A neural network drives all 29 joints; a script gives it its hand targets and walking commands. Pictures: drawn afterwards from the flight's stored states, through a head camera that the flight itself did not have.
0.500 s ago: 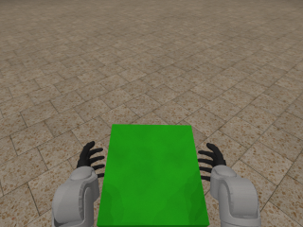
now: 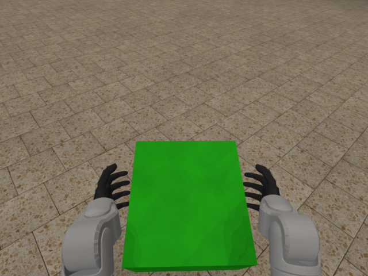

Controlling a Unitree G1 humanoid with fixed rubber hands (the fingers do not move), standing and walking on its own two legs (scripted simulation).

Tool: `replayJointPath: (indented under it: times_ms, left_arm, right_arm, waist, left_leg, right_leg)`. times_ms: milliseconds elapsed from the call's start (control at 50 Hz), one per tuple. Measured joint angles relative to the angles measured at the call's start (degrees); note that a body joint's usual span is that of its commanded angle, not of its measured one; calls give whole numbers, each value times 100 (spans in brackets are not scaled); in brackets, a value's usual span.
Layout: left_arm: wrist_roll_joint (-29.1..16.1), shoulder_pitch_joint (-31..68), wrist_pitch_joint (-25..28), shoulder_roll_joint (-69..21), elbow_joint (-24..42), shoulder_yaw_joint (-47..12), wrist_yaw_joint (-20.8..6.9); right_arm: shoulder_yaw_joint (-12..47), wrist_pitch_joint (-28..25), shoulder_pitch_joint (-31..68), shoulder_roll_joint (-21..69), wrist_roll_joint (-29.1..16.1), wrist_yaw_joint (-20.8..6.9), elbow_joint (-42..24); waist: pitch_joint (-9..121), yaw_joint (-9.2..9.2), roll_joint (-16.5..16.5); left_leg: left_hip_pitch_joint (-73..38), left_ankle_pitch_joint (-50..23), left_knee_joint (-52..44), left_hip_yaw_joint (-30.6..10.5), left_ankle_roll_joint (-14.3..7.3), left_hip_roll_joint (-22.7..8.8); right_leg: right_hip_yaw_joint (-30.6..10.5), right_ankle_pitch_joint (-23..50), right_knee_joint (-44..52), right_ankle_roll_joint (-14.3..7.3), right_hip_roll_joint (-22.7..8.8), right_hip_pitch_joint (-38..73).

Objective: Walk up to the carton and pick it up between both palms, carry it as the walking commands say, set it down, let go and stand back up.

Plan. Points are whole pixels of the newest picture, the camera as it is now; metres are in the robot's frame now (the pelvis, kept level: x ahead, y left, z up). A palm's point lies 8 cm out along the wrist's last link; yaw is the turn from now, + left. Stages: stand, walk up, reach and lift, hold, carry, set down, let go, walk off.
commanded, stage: carry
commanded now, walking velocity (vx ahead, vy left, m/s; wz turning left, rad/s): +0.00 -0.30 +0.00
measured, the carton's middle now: (186, 204) +0.31 -0.01 +0.02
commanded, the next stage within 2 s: none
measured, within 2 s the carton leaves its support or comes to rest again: neither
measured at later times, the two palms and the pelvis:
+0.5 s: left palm (244, 216) +0.23 -0.10 +0.10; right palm out of the picture +0.20 -0.41 +0.07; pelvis -0.04 -0.23 +0.01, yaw +0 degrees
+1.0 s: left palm (321, 244) +0.17 -0.20 +0.13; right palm out of the picture +0.19 -0.51 +0.10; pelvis -0.07 -0.37 +0.01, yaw -1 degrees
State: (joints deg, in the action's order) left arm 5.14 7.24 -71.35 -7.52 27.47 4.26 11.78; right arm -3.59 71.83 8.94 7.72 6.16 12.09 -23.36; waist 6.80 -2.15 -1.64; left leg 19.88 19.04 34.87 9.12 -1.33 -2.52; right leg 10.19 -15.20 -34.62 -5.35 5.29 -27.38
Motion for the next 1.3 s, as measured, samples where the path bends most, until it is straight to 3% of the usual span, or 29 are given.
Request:
replayJointPath:
  times_ms: [60,120,180,280,320,340,380,420,480,560,640,700,740,820,840,900,920,940,960,980,1000,1020,1040,1060,1100,1160,1200,1240,1300]
  left_arm:
    - [8,-243,-102,17,-195,-59,58]
    - [2,-247,-218,22,-187,-49,103]
    - [-62,-48,-165,9,94,98,99]
    - [-139,283,-42,-29,309,164,132]
    - [-115,307,5,-40,131,88,136]
    - [-112,279,7,-37,-39,9,136]
    - [-119,202,-51,-24,-405,-134,91]
    - [-109,134,-119,-16,-632,-175,26]
    - [-41,73,-56,-8,-574,-87,-78]
    - [-92,52,225,-10,-269,82,-234]
    - [-43,-9,223,-3,-54,-4,-93]
    - [33,-86,22,7,-53,-51,7]
    - [63,-151,-84,15,-150,-47,22]
    - [25,-368,-270,22,-189,60,-22]
    - [-1,-372,-283,22,-163,74,-19]
    - [-69,-274,-283,19,-168,59,38]
    - [-85,-234,-297,17,-173,53,63]
    - [-95,-203,-325,16,-168,65,85]
    - [-101,-191,-361,14,-137,97,112]
    - [-110,-181,-401,12,-62,164,123]
    - [-133,-169,-379,9,-32,209,94]
    - [-178,-91,-329,7,-91,181,86]
    - [-242,19,-280,5,-223,110,113]
    - [-272,123,-230,1,-388,43,108]
    - [-192,314,-147,-38,-492,96,15]
    - [-98,304,42,-41,-547,165,-53]
    - [-63,201,-24,-23,-595,157,-62]
    - [-60,122,-87,-13,-563,257,-91]
    - [-120,46,16,-8,-430,350,-102]
  right_arm:
    - [28,114,-106,-12,42,-57,322]
    - [58,138,-162,-16,36,-75,376]
    - [104,66,24,2,22,-26,126]
    - [-12,-32,260,40,82,-66,-211]
    - [-120,-68,248,28,110,-115,-138]
    - [-201,-79,163,15,110,-144,-65]
    - [-333,-28,-78,-12,109,-179,63]
    - [-315,57,-298,-32,87,-134,119]
    - [-59,84,-411,-37,5,119,-25]
    - [93,35,-224,-28,-102,367,-351]
    - [1,-52,-42,-9,-27,124,-220]
    - [-17,-57,-48,-7,16,-37,70]
    - [14,-15,-99,-11,47,-80,257]
    - [228,219,-227,-26,77,0,355]
    - [241,273,-205,-25,91,11,313]
    - [160,324,-133,-18,121,-7,231]
    - [127,310,-130,-17,118,-25,229]
    - [119,281,-143,-18,106,-39,247]
    - [148,260,-150,-18,88,-39,280]
    - [201,273,-105,-17,71,-17,295]
    - [209,322,-13,-10,79,23,254]
    - [125,364,43,0,113,47,135]
    - [3,374,32,7,156,49,7]
    - [-98,371,-3,9,197,51,-93]
    - [-123,388,86,18,220,114,-209]
    - [-161,217,280,34,129,172,30]
    - [-83,187,152,17,116,161,174]
    - [64,200,113,10,111,193,264]
    - [135,156,231,26,98,238,270]
  waist:
    - [81,175,290]
    - [-13,325,438]
    - [-317,462,392]
    - [-433,570,341]
    - [-368,590,476]
    - [-340,536,528]
    - [-346,366,633]
    - [-400,204,642]
    - [-517,-7,516]
    - [-487,-133,280]
    - [-123,-20,36]
    - [159,68,11]
    - [303,128,116]
    - [342,283,151]
    - [302,292,174]
    - [162,360,272]
    - [136,396,284]
    - [114,450,234]
    - [86,507,139]
    - [33,522,53]
    - [-66,392,166]
    - [-168,183,363]
    - [-208,28,502]
    - [-165,-24,581]
    - [-108,116,534]
    - [-440,175,775]
    - [-497,130,683]
    - [-524,202,454]
    - [-611,256,282]
  left_leg:
    - [-193,-69,-223,-112,144,-322]
    - [-372,-326,-583,-250,416,-606]
    - [-352,-508,-678,-369,684,-913]
    - [8,-577,-404,-635,1163,-1434]
    - [247,-91,175,-763,1015,-1556]
    - [427,576,727,-857,917,-1392]
    - [734,1361,1932,-877,741,-921]
    - [842,1341,2680,-622,633,-517]
    - [887,976,2934,-301,509,-182]
    - [794,820,2449,-275,393,63]
    - [332,876,1236,-360,245,246]
    - [-337,297,-163,-344,132,281]
    - [-688,-173,-780,-422,69,222]
    - [-962,-323,-1061,-382,192,144]
    - [-946,-298,-988,-398,240,129]
    - [-851,-142,-748,-438,345,38]
    - [-817,30,-734,-431,317,-3]
    - [-809,203,-763,-362,264,-36]
    - [-852,363,-883,-206,139,-87]
    - [-931,326,-1086,-3,-27,-163]
    - [-931,-77,-1196,19,-108,-310]
    - [-796,-574,-1096,-166,-195,-449]
    - [-622,-722,-893,-398,-79,-513]
    - [-459,-667,-714,-529,111,-536]
    - [-168,-290,-183,-361,441,-618]
    - [202,866,1133,-723,428,-623]
    - [475,1007,1932,-836,450,-299]
    - [725,852,2562,-744,474,-13]
    - [974,539,2748,-673,407,225]
  right_leg:
    - [-486,-670,-1742,432,-18,-388]
    - [-907,-594,-2168,644,-370,-437]
    - [-1060,-688,-1807,780,-679,-388]
    - [-746,-361,-289,798,-831,203]
    - [-660,302,-17,730,-731,297]
    - [-651,60,-130,809,-737,266]
    - [-611,-63,-210,632,-759,265]
    - [-594,173,4,333,-763,384]
    - [-570,384,342,182,-623,495]
    - [-376,583,624,-81,-347,501]
    - [-244,689,806,-321,-162,460]
    - [-149,725,943,-346,-75,541]
    - [-67,732,1049,-71,10,622]
    - [-106,695,1130,921,31,802]
    - [-86,656,1047,951,30,786]
    - [-16,694,1090,554,107,826]
    - [-15,751,1193,547,145,836]
    - [-55,893,1333,773,159,845]
    - [-134,909,1372,1298,157,798]
    - [-178,632,900,2072,126,586]
    - [-216,99,-427,2366,152,225]
    - [-401,-539,-1728,2247,191,-23]
    - [-685,-990,-2420,1952,147,-45]
    - [-993,-1174,-2335,1620,-8,126]
    - [-1452,-741,-821,1169,-498,724]
    - [-1291,-911,-828,350,-247,823]
    - [-1215,-799,-576,110,-248,935]
    - [-1332,-11,-149,128,-230,999]
    - [-1424,-80,436,3,-52,1074]
